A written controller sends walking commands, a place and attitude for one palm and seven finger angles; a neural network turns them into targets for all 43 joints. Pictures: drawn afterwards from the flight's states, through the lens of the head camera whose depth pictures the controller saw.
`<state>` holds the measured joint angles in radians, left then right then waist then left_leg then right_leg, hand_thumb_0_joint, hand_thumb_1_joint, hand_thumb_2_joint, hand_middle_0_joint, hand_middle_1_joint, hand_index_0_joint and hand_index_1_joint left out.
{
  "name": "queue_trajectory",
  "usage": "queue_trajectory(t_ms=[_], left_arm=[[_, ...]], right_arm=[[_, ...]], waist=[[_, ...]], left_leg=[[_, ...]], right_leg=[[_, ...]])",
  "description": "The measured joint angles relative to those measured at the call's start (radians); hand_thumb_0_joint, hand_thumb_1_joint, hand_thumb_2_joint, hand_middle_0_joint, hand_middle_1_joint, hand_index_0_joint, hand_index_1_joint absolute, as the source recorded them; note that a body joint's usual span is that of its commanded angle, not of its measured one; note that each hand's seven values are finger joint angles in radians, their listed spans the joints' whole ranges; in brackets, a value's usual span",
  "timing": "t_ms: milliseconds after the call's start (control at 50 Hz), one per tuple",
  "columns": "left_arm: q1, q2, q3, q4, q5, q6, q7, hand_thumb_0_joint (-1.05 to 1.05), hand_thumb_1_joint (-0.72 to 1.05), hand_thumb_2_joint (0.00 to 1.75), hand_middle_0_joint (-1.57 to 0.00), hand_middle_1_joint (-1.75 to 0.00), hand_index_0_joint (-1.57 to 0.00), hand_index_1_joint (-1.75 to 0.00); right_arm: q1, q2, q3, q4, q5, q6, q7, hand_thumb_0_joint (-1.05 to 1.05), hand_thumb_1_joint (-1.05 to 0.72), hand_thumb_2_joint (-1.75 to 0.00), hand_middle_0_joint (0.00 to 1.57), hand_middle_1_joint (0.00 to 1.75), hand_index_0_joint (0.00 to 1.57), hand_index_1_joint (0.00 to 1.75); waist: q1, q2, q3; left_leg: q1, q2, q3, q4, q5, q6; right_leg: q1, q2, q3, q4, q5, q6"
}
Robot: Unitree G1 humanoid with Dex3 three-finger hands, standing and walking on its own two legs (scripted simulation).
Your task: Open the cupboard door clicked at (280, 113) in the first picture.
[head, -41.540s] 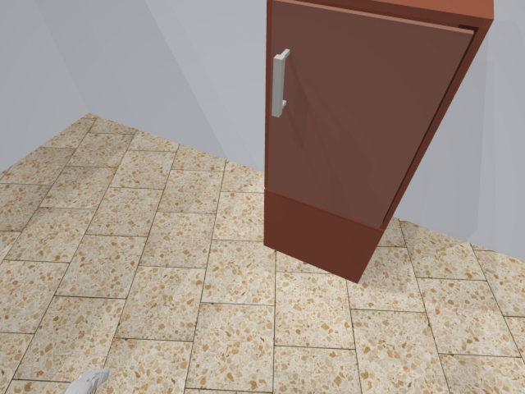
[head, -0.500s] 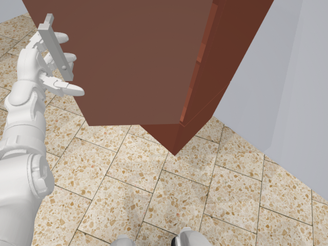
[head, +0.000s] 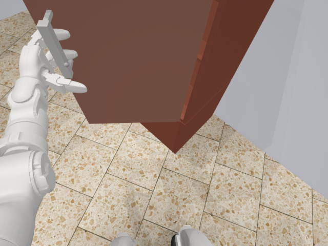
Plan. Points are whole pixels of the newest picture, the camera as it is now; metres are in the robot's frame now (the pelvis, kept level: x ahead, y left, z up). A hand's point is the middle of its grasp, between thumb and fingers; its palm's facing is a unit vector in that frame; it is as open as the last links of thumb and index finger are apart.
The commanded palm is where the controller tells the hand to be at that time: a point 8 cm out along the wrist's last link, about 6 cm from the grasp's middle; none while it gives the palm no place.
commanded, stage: slide the fingers in behind the handle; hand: left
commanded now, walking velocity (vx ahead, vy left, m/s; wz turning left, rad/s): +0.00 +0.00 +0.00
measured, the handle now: (59, 47) +0.57 +0.21 +0.11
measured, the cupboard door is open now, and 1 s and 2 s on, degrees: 47 49 92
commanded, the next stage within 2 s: close the thumb around the handle in 0.12 s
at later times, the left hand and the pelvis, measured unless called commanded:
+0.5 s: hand (67, 63) +0.52 +0.18 +0.11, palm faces -0.04 -1.00 +0.00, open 11.8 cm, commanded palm +0.50 +0.23 +0.11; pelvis +0.01 +0.00 +0.00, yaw +0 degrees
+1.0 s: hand (67, 66) +0.51 +0.18 +0.11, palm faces -0.01 -1.00 +0.00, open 5.5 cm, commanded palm +0.49 +0.22 +0.11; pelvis +0.01 +0.00 +0.00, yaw +0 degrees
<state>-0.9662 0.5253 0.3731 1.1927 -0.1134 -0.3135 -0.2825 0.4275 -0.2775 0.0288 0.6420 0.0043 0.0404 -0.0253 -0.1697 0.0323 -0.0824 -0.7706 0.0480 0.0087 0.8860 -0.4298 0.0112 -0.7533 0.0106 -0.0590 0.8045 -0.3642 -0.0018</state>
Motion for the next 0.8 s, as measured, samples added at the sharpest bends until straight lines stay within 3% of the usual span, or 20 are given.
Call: queue_trajectory(t_ms=[360, 500, 800], left_arm=[[0.003, 0.002, 0.019, 0.005, 0.008, 0.002, -0.005, -0.01, -0.43, 0.33, -0.30, -1.20, -0.30, -1.21], [0.023, -0.014, 0.009, -0.038, 0.002, -0.006, -0.003, -0.01, -0.16, 0.45, -0.32, -1.23, -0.32, -1.24], [0.049, -0.043, -0.009, -0.045, -0.007, 0.001, 0.029, 0.01, 0.63, 0.78, -0.35, -1.32, -0.36, -1.33]], right_arm=[[-0.007, 0.006, 0.005, -0.012, -0.003, 0.003, 0.002, 0.01, -0.90, -0.89, 0.21, 0.30, 0.20, 0.30], [-0.003, 0.007, -0.002, -0.010, -0.005, 0.004, 0.004, 0.01, -0.90, -0.89, 0.21, 0.30, 0.20, 0.30], [-0.014, 0.011, -0.006, 0.001, -0.005, 0.009, 0.013, 0.01, -0.90, -0.89, 0.21, 0.30, 0.20, 0.30]], waist=[[-0.005, 0.001, -0.004], [0.002, 0.004, -0.007], [0.017, 0.010, -0.013]], left_leg=[[-0.003, 0.001, 0.007, 0.001, -0.008, 0.004], [-0.001, 0.000, 0.006, 0.000, -0.011, 0.004], [0.027, -0.003, 0.003, -0.011, -0.010, 0.002]], right_leg=[[-0.005, 0.001, 0.008, -0.001, -0.004, 0.004], [-0.001, 0.001, 0.008, -0.004, -0.006, 0.006], [0.025, -0.001, 0.005, -0.008, -0.010, 0.003]])
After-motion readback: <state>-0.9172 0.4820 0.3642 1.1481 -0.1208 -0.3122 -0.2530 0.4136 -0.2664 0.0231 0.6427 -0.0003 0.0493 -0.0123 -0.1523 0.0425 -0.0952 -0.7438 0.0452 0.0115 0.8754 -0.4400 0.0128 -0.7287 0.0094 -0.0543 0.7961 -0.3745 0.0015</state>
